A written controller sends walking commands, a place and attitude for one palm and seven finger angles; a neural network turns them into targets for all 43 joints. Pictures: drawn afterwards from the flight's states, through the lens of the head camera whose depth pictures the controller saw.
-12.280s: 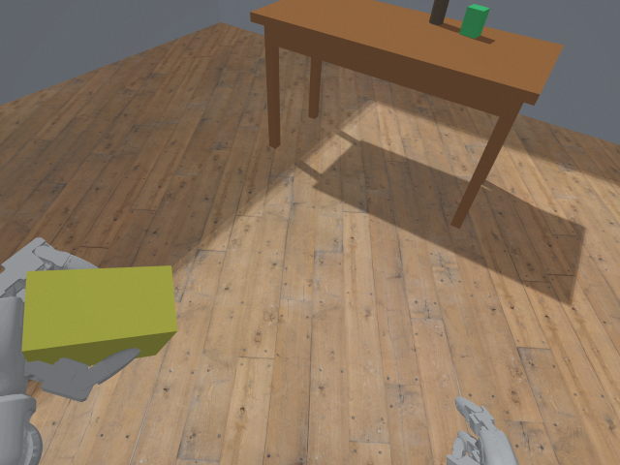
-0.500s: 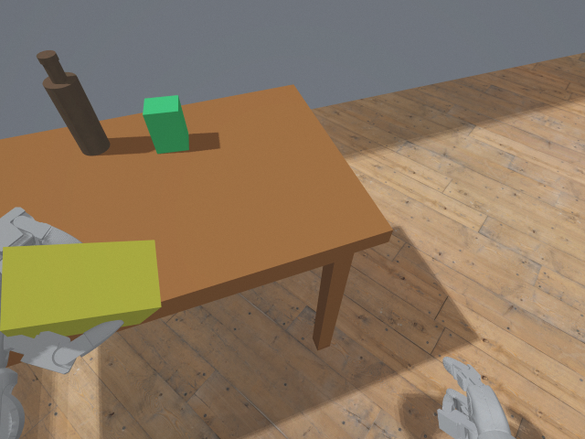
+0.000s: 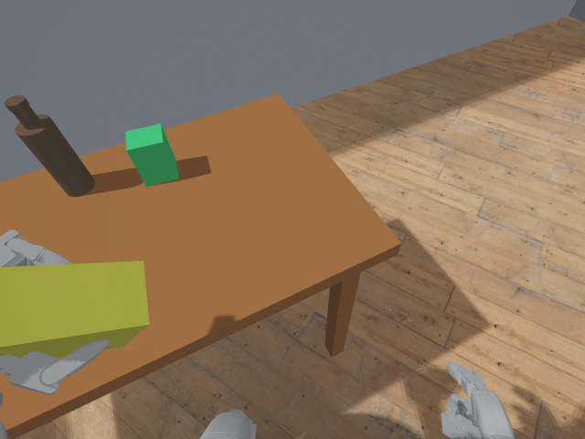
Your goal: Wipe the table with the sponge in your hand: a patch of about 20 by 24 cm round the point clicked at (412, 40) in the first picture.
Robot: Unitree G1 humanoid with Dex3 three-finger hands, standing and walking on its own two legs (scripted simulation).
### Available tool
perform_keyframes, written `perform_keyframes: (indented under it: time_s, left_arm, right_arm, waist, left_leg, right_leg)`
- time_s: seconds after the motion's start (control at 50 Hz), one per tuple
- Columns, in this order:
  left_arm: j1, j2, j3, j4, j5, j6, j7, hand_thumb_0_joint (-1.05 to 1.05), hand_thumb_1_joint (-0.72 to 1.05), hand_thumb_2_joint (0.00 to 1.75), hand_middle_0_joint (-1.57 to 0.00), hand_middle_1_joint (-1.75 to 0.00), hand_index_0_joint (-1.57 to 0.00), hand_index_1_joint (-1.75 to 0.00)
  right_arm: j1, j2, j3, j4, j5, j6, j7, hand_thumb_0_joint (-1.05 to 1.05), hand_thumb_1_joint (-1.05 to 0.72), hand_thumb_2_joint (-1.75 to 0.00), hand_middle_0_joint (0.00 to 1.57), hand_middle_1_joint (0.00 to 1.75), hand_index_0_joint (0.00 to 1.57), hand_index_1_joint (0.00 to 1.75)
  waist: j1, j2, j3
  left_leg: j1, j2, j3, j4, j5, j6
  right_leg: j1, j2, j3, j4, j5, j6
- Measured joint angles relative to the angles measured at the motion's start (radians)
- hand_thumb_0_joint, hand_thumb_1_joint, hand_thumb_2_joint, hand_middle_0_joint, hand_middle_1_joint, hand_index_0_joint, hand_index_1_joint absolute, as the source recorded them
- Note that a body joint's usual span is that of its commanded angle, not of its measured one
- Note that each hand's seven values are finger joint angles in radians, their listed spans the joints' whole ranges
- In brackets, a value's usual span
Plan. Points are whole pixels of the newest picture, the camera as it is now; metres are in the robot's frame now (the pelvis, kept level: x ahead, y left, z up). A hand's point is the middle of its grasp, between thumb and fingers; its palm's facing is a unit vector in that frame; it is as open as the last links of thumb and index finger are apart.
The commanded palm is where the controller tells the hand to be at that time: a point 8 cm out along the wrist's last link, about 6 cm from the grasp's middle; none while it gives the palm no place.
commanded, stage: shuffle to correct the standing spot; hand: left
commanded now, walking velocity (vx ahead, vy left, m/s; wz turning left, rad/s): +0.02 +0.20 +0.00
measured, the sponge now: (92, 311) +0.22 +0.21 +0.14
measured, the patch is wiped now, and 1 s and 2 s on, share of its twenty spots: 0.00 0.00 0.00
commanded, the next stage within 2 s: come to a stop and stand still in 0.02 s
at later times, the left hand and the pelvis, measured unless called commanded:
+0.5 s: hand out of the picture +0.21 +0.32 +0.17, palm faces +0.42 -0.83 -0.36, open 10.1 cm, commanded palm +0.16 +0.36 +0.18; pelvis +0.00 +0.07 +0.00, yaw +1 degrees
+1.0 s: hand out of the picture +0.23 +0.35 +0.15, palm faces +0.34 -0.87 -0.36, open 10.1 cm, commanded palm +0.17 +0.38 +0.18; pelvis +0.01 +0.10 +0.00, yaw -1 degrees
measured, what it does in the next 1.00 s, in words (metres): steps to the left: left foot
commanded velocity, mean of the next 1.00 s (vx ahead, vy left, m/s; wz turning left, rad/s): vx -0.01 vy -0.06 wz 0.00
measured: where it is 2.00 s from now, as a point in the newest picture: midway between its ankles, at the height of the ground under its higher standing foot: outside the picture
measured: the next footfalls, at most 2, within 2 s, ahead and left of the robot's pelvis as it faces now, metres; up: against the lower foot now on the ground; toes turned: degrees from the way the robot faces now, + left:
left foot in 0.12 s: +0.09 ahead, +0.21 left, +0.00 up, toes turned +5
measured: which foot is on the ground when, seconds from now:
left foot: up 0.00-0.10, down 0.12-1.00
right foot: down 0.00-1.00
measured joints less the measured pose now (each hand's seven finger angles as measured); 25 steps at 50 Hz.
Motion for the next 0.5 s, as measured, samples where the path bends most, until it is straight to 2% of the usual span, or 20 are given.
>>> perform_keyframes:
  time_s: [0.06,0.12,0.14,0.18,0.22,0.26,0.3,0.34,0.42,0.5]
  left_arm:
    - [-0.025,-0.004,0.001,-0.021,-0.003,0.005,0.009,-0.02,-0.50,1.00,-0.73,-1.34,-0.75,-1.34]
    - [-0.036,-0.008,0.000,-0.056,-0.010,0.013,0.012,-0.02,-0.50,1.00,-0.73,-1.34,-0.75,-1.34]
    - [-0.038,-0.001,0.004,-0.068,-0.012,0.014,0.011,-0.02,-0.50,1.00,-0.73,-1.34,-0.75,-1.34]
    - [-0.052,0.026,0.019,-0.069,-0.012,0.015,0.010,-0.02,-0.50,1.00,-0.73,-1.35,-0.75,-1.34]
    - [-0.059,0.037,0.030,-0.059,-0.008,0.022,0.009,-0.02,-0.50,1.00,-0.73,-1.35,-0.75,-1.34]
    - [-0.078,0.034,0.031,-0.050,-0.001,0.038,0.006,-0.02,-0.50,1.00,-0.73,-1.35,-0.75,-1.34]
    - [-0.108,0.005,0.006,-0.044,0.002,0.049,0.001,-0.02,-0.50,1.00,-0.73,-1.35,-0.75,-1.34]
    - [-0.108,-0.019,-0.011,-0.060,-0.002,0.052,-0.005,-0.02,-0.50,1.00,-0.73,-1.35,-0.75,-1.34]
    - [-0.075,-0.022,-0.014,-0.098,-0.014,0.044,-0.015,-0.02,-0.50,1.00,-0.73,-1.35,-0.75,-1.34]
    - [-0.082,-0.028,-0.021,-0.044,-0.019,0.058,-0.019,-0.02,-0.50,1.00,-0.73,-1.35,-0.75,-1.34]
  right_arm:
    - [-0.002,-0.016,-0.020,0.007,0.002,-0.023,-0.014,0.01,-0.91,-0.90,0.20,0.30,0.20,0.30]
    - [-0.002,-0.032,-0.038,-0.009,0.006,-0.038,-0.024,0.01,-0.91,-0.90,0.20,0.30,0.20,0.30]
    - [-0.006,-0.029,-0.043,-0.014,0.008,-0.043,-0.027,0.01,-0.91,-0.90,0.20,0.30,0.20,0.30]
    - [-0.022,0.015,-0.045,-0.016,0.015,-0.050,-0.030,0.01,-0.91,-0.90,0.20,0.30,0.20,0.30]
    - [-0.027,0.060,-0.025,-0.023,0.014,-0.066,-0.026,0.01,-0.91,-0.90,0.20,0.30,0.20,0.30]
    - [-0.025,0.097,0.004,-0.025,0.007,-0.087,-0.020,0.01,-0.91,-0.90,0.20,0.30,0.20,0.30]
    - [-0.020,0.111,0.030,-0.016,0.001,-0.104,-0.011,0.01,-0.91,-0.90,0.20,0.30,0.20,0.30]
    - [-0.016,0.123,0.055,-0.004,0.001,-0.107,-0.001,0.01,-0.91,-0.90,0.20,0.30,0.20,0.30]
    - [-0.008,0.147,0.082,-0.006,-0.001,-0.096,0.006,0.01,-0.90,-0.90,0.21,0.30,0.20,0.30]
    - [-0.007,0.132,0.083,-0.009,-0.002,-0.086,-0.008,0.01,-0.90,-0.90,0.21,0.30,0.21,0.30]
  waist:
    - [0.006,-0.012,0.018]
    - [-0.005,0.010,0.008]
    - [-0.010,0.013,0.001]
    - [-0.001,-0.036,0.001]
    - [0.011,-0.071,-0.002]
    - [0.013,-0.085,0.000]
    - [0.009,-0.049,0.005]
    - [0.017,-0.012,-0.007]
    - [0.031,-0.008,-0.037]
    - [0.037,-0.001,-0.061]
  left_leg:
    - [0.074,0.003,0.038,-0.188,0.053,0.007]
    - [0.164,-0.001,0.073,-0.341,0.166,0.018]
    - [0.175,-0.001,0.077,-0.351,0.115,-0.006]
    - [0.163,-0.032,0.104,-0.309,0.052,-0.020]
    - [0.162,-0.045,0.122,-0.303,0.056,-0.014]
    - [0.166,-0.051,0.121,-0.312,0.065,-0.008]
    - [0.171,-0.035,0.085,-0.320,0.074,-0.007]
    - [0.175,-0.006,0.065,-0.340,0.084,-0.010]
    - [0.179,0.017,0.062,-0.387,0.113,-0.014]
    - [0.182,0.020,0.064,-0.422,0.135,-0.011]
  right_leg:
    - [0.013,-0.042,0.015,0.020,-0.017,0.033]
    - [0.003,-0.060,0.016,0.083,-0.058,0.072]
    - [-0.015,-0.065,0.018,0.123,-0.080,0.084]
    - [-0.060,-0.080,0.065,0.218,-0.150,0.072]
    - [-0.085,-0.057,0.075,0.255,-0.188,0.062]
    - [-0.073,-0.023,0.074,0.213,-0.132,0.045]
    - [-0.023,0.004,0.050,0.135,-0.065,0.034]
    - [0.019,0.037,0.027,0.040,-0.028,0.031]
    - [0.048,0.064,0.023,-0.068,0.036,0.029]
    - [0.058,0.069,0.024,-0.120,0.070,0.031]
